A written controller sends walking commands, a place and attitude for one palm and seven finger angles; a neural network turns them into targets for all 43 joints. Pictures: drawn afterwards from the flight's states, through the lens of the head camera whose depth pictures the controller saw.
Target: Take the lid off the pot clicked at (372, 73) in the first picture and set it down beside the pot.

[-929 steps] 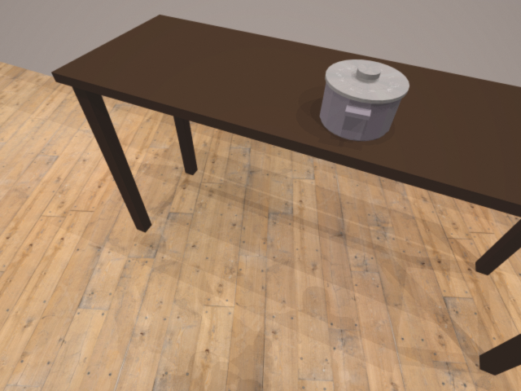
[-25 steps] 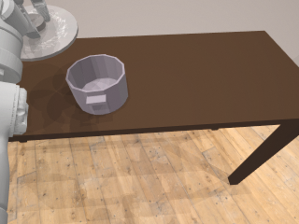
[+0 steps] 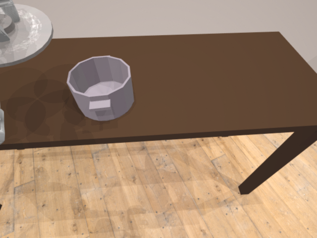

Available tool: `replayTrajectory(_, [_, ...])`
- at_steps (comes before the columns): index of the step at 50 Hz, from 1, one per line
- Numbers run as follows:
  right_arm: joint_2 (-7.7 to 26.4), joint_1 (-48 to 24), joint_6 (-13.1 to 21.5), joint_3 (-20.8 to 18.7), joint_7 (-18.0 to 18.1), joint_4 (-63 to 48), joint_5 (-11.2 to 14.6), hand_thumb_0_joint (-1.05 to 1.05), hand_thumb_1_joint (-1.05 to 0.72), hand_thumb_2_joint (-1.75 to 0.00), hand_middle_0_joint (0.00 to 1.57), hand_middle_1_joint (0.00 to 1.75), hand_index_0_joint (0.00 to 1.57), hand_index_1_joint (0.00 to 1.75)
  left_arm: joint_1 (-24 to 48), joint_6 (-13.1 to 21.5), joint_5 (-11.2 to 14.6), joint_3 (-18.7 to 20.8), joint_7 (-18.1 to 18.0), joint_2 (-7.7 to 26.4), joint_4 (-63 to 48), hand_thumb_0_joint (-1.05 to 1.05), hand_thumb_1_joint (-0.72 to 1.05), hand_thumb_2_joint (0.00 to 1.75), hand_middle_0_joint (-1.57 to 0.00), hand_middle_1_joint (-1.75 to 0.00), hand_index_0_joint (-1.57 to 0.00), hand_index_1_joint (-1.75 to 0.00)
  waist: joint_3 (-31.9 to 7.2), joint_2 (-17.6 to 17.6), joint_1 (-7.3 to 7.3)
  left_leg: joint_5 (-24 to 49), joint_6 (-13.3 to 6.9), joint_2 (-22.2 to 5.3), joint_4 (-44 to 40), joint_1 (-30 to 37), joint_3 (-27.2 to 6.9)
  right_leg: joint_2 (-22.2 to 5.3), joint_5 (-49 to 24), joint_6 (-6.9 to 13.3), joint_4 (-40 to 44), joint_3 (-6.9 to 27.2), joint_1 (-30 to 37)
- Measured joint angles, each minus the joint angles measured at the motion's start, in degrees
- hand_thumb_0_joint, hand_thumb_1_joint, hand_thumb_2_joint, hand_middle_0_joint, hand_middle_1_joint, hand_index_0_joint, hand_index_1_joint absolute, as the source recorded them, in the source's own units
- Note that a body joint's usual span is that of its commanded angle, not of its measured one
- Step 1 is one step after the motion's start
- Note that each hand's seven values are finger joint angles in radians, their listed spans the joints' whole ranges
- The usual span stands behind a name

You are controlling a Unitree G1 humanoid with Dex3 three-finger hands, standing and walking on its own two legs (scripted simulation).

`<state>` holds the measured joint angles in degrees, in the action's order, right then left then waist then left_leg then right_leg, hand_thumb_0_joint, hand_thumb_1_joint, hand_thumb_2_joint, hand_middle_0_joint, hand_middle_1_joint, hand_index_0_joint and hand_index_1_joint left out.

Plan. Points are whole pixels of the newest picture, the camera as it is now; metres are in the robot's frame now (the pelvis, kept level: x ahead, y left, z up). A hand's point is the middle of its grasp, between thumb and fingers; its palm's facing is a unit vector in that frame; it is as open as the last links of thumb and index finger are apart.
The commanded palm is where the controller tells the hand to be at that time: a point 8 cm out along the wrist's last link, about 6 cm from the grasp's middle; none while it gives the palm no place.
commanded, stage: move the lid sideways beside the pot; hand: left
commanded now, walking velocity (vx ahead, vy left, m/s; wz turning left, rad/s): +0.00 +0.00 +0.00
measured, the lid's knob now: out of the picture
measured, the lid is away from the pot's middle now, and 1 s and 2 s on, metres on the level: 0.16 0.22 0.23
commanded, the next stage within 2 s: lower the lid onto the table in 0.76 s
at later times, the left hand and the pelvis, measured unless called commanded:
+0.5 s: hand out of the picture +0.47 +0.34 +0.29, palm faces -0.20 -0.16 -0.97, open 8.1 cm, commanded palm +0.49 +0.34 +0.36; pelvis +0.01 +0.00 +0.00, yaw -1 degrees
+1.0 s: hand out of the picture +0.48 +0.34 +0.29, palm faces -0.21 -0.21 -0.96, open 8.1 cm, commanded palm +0.50 +0.35 +0.35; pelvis +0.01 +0.00 +0.00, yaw +0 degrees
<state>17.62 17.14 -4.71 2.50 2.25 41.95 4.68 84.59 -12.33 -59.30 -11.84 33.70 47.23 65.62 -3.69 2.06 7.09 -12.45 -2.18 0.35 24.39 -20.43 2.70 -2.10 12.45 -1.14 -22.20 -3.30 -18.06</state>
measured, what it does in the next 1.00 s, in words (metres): stands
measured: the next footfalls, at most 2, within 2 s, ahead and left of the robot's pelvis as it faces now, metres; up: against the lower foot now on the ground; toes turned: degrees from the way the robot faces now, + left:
none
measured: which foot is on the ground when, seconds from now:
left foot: down 0.00-1.00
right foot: down 0.00-1.00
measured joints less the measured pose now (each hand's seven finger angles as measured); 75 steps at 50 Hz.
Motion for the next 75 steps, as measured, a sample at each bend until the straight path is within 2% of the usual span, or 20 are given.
replayTrajectory(17, [0.03,-0.66,-0.39,0.73,0.66,-0.25,0.6,0.01,-0.91,-0.9,0.2,0.3,0.2,0.3,-0.02,1.11,-1.02,1.25,0.25,4.59,2.16,0.0,0.17,0.79,-0.62,-1.04,-0.6,-0.99,0.84,0.06,0.13,-0.39,0.11,-0.4,0.52,-0.52,0.0,0.41,-0.06,0.09,0.26,0.06,-0.21])
replayTrajectory(21, [0.13,-0.41,-0.31,0.75,0.81,-0.27,0.5,0.01,-0.91,-0.9,0.2,0.3,0.2,0.3,0.18,2.09,-1.62,2.8,-0.09,5.85,2.06,0.0,0.17,0.79,-0.62,-1.04,-0.6,-0.99,0.61,-0.06,0.16,-0.71,0.17,-0.52,0.83,-0.7,-0.02,0.53,0.09,0.09,0.27,0.06,-0.26])
replayTrajectory(28, [0.66,-0.52,-1.14,1.05,0.73,-0.2,1.09,0.01,-0.91,-0.9,0.2,0.3,0.2,0.3,1.06,1.39,-1.86,1.35,0.2,8.45,5.53,0.0,0.18,0.79,-0.62,-1.04,-0.6,-0.99,1.09,0.01,0.38,-1.24,0.14,-0.75,1.18,-0.91,0.16,0.76,0.14,0.04,0.58,0.27,-0.26])
replayTrajectory(32, [0.64,-0.19,-0.86,1.04,1.08,-0.08,1.08,0.01,-0.91,-0.9,0.2,0.3,0.2,0.3,0.44,1.82,-2.11,2.64,0.6,9.55,3.87,0.0,0.17,0.79,-0.62,-1.04,-0.6,-0.99,1.68,-0.12,0.13,-1.18,0.12,-0.73,1.05,-1.11,0.09,0.76,0.0,0.0,0.93,0.21,-0.33])
replayTrajectory(44, [0.35,0.45,-0.51,0.83,0.5,0.55,0.96,0.01,-0.91,-0.9,0.2,0.3,0.2,0.3,1.52,1.06,-2.06,1.04,0.49,8.16,3.54,0.0,0.18,0.79,-0.62,-1.04,-0.6,-0.99,1.0,0.16,-0.14,-1.61,0.14,-0.52,1.24,-1.41,-0.4,0.59,0.47,-0.09,1.04,-0.27,-0.3])
replayTrajectory(48, [0.29,-0.12,-0.24,0.87,0.15,0.34,0.85,0.01,-0.91,-0.9,0.2,0.3,0.2,0.3,2.88,-0.02,-2.05,2.52,0.43,7.93,5.84,0.0,0.18,0.79,-0.62,-1.04,-0.6,-0.99,1.03,0.37,0.54,-1.79,0.1,-0.59,1.43,-1.34,-0.24,0.63,0.6,-0.12,0.8,-0.09,-0.34])
replayTrajectory(53, [0.45,-0.37,-0.27,1.15,-0.24,-0.21,0.98,0.0,-0.91,-0.9,0.2,0.3,0.2,0.3,3.64,-1.44,-2.21,2.52,0.42,8.14,9.1,0.0,0.18,0.79,-0.62,-1.04,-0.6,-0.99,1.28,0.46,1.19,-1.92,0.1,-0.78,1.64,-1.51,0.18,0.8,0.6,-0.12,0.49,0.36,-0.74])
replayTrajectory(58, [0.51,0.41,-0.06,0.94,-0.11,-0.21,1.02,0.0,-0.91,-0.9,0.2,0.3,0.2,0.3,3.27,-2.33,-2.12,1.74,0.38,7.71,9.35,0.0,0.18,0.79,-0.62,-1.04,-0.6,-0.99,1.72,0.3,1.23,-1.81,0.14,-0.87,1.74,-1.96,0.15,0.89,0.43,-0.07,0.51,0.35,-1.12])
replayTrajectory(65, [0.72,1.82,0.66,0.79,0.24,0.56,0.88,0.0,-0.91,-0.9,0.2,0.3,0.2,0.3,3.2,-2.03,-2.16,1.86,-0.64,7.19,9.97,0.0,0.18,0.79,-0.62,-1.04,-0.6,-0.99,1.31,0.03,1.45,-1.99,0.21,-0.95,2.16,-2.7,-0.03,0.96,0.57,-0.01,0.27,0.19,-1.73])
replayTrajectory(75, [0.81,2.54,0.58,0.47,0.31,0.79,0.69,0.0,-0.91,-0.9,0.2,0.3,0.2,0.3,1.41,-0.97,-1.99,3.85,-1.01,8.27,10.38,0.0,0.18,0.79,-0.62,-1.04,-0.6,-0.99,0.9,-0.19,2.13,-2.61,0.21,-1.24,2.83,-3.02,0.31,1.22,0.8,-0.04,0.04,0.58,-2.02])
